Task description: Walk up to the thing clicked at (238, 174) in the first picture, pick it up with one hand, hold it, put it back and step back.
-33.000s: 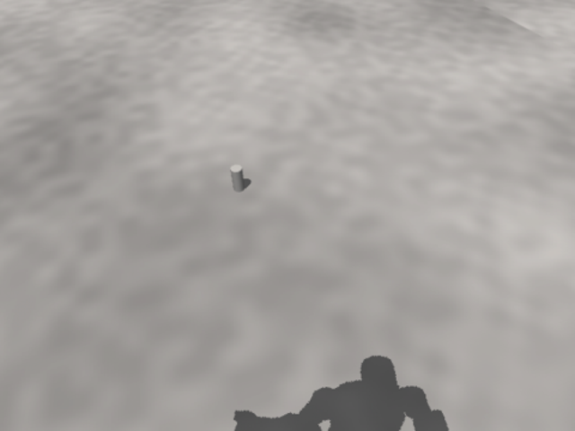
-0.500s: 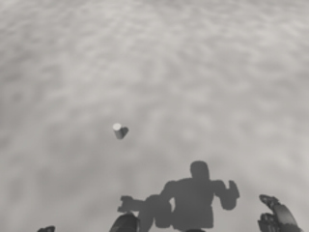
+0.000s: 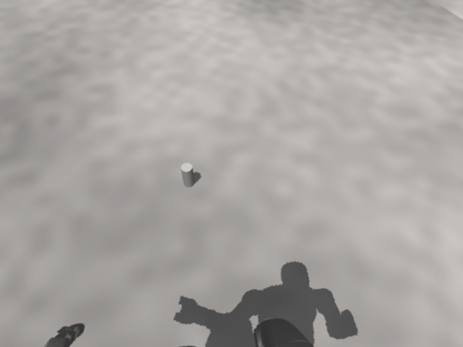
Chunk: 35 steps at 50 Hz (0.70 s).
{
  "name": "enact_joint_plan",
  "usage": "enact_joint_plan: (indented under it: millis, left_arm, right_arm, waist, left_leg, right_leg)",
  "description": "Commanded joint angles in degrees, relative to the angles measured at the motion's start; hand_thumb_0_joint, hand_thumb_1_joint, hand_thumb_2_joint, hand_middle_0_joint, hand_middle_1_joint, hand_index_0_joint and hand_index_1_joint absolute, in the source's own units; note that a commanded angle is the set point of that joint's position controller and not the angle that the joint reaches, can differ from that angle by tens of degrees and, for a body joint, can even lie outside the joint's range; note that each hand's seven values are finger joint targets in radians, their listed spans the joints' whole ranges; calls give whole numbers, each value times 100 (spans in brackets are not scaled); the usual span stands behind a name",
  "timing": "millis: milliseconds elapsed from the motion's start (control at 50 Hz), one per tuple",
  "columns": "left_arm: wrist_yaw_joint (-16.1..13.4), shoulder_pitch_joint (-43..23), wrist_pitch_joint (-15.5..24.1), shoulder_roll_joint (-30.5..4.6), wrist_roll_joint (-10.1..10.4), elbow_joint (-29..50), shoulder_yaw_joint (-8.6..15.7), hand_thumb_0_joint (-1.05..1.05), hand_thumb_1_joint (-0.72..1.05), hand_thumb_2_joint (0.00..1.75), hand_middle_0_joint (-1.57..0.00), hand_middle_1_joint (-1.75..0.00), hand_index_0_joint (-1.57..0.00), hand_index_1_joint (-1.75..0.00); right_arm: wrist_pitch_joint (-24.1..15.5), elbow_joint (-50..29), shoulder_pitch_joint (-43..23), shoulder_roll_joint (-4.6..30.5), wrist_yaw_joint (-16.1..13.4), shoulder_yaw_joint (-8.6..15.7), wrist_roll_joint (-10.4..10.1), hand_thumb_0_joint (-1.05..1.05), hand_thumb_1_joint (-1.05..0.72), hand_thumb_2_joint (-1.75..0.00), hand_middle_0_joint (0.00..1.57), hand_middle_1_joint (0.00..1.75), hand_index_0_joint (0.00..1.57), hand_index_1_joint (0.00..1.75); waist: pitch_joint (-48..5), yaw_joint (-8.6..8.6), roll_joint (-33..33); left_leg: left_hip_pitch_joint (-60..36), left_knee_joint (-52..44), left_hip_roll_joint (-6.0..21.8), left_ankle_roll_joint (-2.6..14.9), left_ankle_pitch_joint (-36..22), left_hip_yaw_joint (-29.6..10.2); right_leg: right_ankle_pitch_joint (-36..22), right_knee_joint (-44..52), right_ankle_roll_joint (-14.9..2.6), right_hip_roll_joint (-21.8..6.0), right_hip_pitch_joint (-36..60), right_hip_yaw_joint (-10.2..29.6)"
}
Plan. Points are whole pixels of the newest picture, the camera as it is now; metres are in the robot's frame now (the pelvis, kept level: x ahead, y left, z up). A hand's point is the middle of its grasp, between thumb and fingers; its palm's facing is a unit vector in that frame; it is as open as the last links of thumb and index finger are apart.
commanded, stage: step back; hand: left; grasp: from the side
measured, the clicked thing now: (188, 175) +0.94 +0.20 -0.69
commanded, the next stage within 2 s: stand in 1.32 s
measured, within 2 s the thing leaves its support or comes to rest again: neither
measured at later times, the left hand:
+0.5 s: hand out of the picture -0.06 +0.27 -0.14, palm faces +0.01 -0.90 -0.43, open 7.4 cm
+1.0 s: hand out of the picture +0.01 +0.23 -0.13, palm faces +0.02 -0.93 -0.38, open 7.4 cm
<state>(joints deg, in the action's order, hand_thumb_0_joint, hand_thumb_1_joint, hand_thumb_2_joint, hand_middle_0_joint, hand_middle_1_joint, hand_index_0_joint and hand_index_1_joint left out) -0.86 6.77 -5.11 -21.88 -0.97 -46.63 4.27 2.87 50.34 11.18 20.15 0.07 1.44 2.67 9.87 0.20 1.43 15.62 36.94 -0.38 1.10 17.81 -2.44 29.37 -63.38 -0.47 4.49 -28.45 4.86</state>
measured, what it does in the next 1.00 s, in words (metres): steps on the spot: right foot, then left foot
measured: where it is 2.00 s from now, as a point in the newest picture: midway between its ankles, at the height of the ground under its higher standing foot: outside the picture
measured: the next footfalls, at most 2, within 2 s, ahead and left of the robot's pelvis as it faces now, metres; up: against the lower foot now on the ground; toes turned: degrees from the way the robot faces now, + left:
right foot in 0.20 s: -0.09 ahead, -0.15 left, +0.00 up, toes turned -2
left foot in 0.50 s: -0.07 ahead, +0.12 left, +0.00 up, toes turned -4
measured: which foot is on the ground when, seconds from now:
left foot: down 0.00-0.22, up 0.24-0.48, down 0.50-0.82, up 0.84-1.00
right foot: up 0.00-0.18, down 0.20-0.54, up 0.56-0.78, down 0.80-1.00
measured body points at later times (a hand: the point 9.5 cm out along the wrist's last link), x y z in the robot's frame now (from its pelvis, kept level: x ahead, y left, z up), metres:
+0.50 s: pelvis -0.12 -0.01 +0.00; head -0.09 -0.03 +0.45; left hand -0.06 +0.31 -0.11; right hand -0.06 -0.33 -0.14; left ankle -0.11 +0.12 -0.73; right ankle -0.13 -0.15 -0.73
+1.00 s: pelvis -0.08 -0.03 +0.00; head -0.06 -0.04 +0.45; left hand +0.01 +0.28 -0.11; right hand -0.02 -0.34 -0.13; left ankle -0.09 +0.12 -0.70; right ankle -0.05 -0.14 -0.73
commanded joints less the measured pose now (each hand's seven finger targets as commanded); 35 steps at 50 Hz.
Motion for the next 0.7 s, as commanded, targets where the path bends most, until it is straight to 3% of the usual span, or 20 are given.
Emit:
enact_joint_plan:
  millis: [0,100,160,180,200,220,240,280,300,360,400,440,460,480,500,520,540,560,620,680]
  left_arm:
    - [5,376,181,-1120,40,269,383,0,90,90,-20,-30,-20,-30]
    - [12,534,472,-953,-21,144,200,0,90,90,-20,-30,-20,-30]
    - [-32,1144,647,-976,-76,-390,252,0,90,90,-20,-30,-20,-30]
    - [-55,1057,697,-1266,-171,-404,329,0,90,90,-20,-30,-20,-30]
    - [-57,1027,725,-1718,-228,-341,438,0,90,90,-20,-30,-20,-30]
    - [-86,486,708,-2195,-251,-91,521,0,90,90,-20,-30,-20,-30]
    - [-102,-91,719,-2158,-200,6,512,0,90,90,-20,-30,-20,-30]
    - [-98,-258,778,-1530,-176,-8,332,0,90,90,-20,-30,-20,-30]
    - [-102,-138,781,-1426,-145,-129,344,0,90,90,-20,-30,-20,-30]
    - [-47,605,821,-1489,-167,-307,360,0,90,90,-20,-30,-20,-30]
    - [-25,714,795,-1558,-185,-353,409,0,90,90,-20,-30,-20,-30]
    - [6,485,739,-1637,-144,-275,405,0,90,90,-20,-30,-20,-30]
    - [27,406,691,-1557,-113,-257,330,0,90,90,-20,-30,-20,-30]
    - [30,502,668,-1249,-116,-227,205,0,90,90,-20,-30,-20,-30]
    - [31,655,666,-928,-59,-208,111,0,90,90,-20,-30,-20,-30]
    - [16,360,666,-860,16,-150,88,0,90,90,-20,-30,-20,-30]
    - [-22,-19,699,-1385,-61,-170,230,0,90,90,-20,-30,-20,-30]
    - [15,20,726,-1512,-32,-192,236,0,90,90,-20,-30,-20,-30]
    - [135,340,773,-1246,-15,-357,204,0,90,90,-20,-30,-20,-30]
    - [160,309,777,-1053,2,-440,192,0,90,90,-20,-30,-20,-30]
  right_arm:
    - [-233,-685,-675,1497,-173,434,-3,0,-90,-90,20,30,20,30]
    - [-160,-611,-288,1537,-128,530,-43,0,-90,-90,20,30,20,30]
    - [14,-522,-310,1537,-72,511,-63,0,-90,-90,20,30,20,30]
    - [7,-572,-271,1222,-53,412,-84,0,-90,-90,20,30,20,30]
    - [-15,-681,-252,965,-43,326,-111,0,-90,-90,20,30,20,30]
    - [-15,-719,-737,1201,-103,419,-82,0,-90,-90,20,30,20,30]
    - [-35,-557,-627,1513,-89,559,-127,0,-90,-90,20,30,20,30]
    - [-75,-338,-589,1434,-12,526,-209,0,-90,-90,20,30,20,30]
    - [-108,-254,-382,1234,-18,443,-225,0,-90,-90,20,30,20,30]
    - [-218,-279,-540,1149,5,359,-149,0,-90,-90,20,30,20,30]
    - [-314,-297,-637,1136,46,372,-77,0,-90,-90,20,30,20,30]
    - [-399,-178,-342,1186,68,438,-66,0,-90,-90,20,30,20,30]
    - [-451,-2,-33,1156,58,478,-76,0,-90,-90,20,30,20,30]
    - [-502,106,145,1255,39,565,-49,0,-90,-90,20,30,20,30]
    - [-543,154,409,1537,15,674,12,0,-90,-90,20,30,20,30]
    - [-540,105,463,2046,17,740,3,0,-90,-90,20,30,20,30]
    - [-527,133,504,2265,40,796,-58,0,-90,-90,20,30,20,30]
    - [-506,81,296,2107,42,776,-51,0,-90,-90,20,30,20,30]
    - [-556,16,47,1542,23,593,-25,0,-90,-90,20,30,20,30]
    - [-541,38,116,1550,36,579,-64,0,-90,-90,20,30,20,30]
  waist:
    - [-663,-301,-861]
    - [-1371,25,-1409]
    - [-1469,-124,-872]
    - [-1331,-119,-278]
    - [-1107,-157,890]
    - [-808,-414,936]
    - [-415,-178,883]
    - [-155,13,178]
    - [-293,20,300]
    - [-560,-360,647]
    - [-574,-477,1038]
    - [-661,-252,1116]
    - [-824,-120,822]
    - [-1018,-47,402]
    - [-1313,52,-526]
    - [-1000,158,-1232]
    - [-598,305,-876]
    - [-384,164,-658]
    - [-423,-1,-831]
    - [-555,76,-1214]
  left_leg:
    - [520,-1408,1251,1051,-1863,-936]
    - [-1160,-949,1331,1144,-841,-915]
    - [-294,-52,883,711,-166,-463]
    - [721,494,559,468,394,-278]
    - [1945,1103,-140,74,1375,-200]
    - [1241,1618,62,-118,1474,-822]
    - [515,2094,286,-117,1149,-1021]
    - [687,2189,-138,-131,568,-763]
    - [986,2073,-299,-158,442,-674]
    - [1130,1108,-174,-217,740,-452]
    - [1319,341,-79,-217,1126,-139]
    - [584,-610,35,-131,1067,103]
    - [-219,-1427,-133,-83,438,290]
    - [-1024,-1653,-100,25,-9,-98]
    - [-1868,-1992,772,349,326,-1613]
    - [-1788,-2356,1820,1009,1686,-3263]
    - [-853,-2495,2162,1537,2222,-3623]
    - [-465,-2438,2054,1522,2155,-3176]
    - [-600,-2081,1154,933,766,-1645]
    - [-181,-1940,1078,864,202,-1364]
  right_leg:
    - [-139,-947,9,166,361,372]
    - [-1,2422,122,-472,613,-130]
    - [-1182,4729,2,-218,2055,-388]
    - [-1113,4476,-185,-617,2538,558]
    - [-320,4582,-487,-1621,2515,2206]
    - [542,4927,-1362,-2740,732,3083]
    - [895,5007,-1455,-2817,-322,3096]
    - [-395,4537,-1006,-1862,199,1432]
    - [-1061,4273,-846,-1591,793,1007]
    - [-722,4224,-766,-1500,1651,1052]
    - [-645,4211,-930,-1719,2230,1155]
    - [-839,4013,-1005,-1931,1907,1128]
    - [-1049,3619,-843,-1706,1653,762]
    - [-1470,2938,-598,-1414,1261,410]
    - [-1276,1712,-289,-877,301,-76]
    - [248,1113,-70,-283,-920,-784]
    - [454,800,-109,-684,-619,-134]
    - [373,828,-144,-762,-334,-78]
    - [-351,1477,-128,-773,-164,-303]
    - [-627,2211,-35,-601,696,-587]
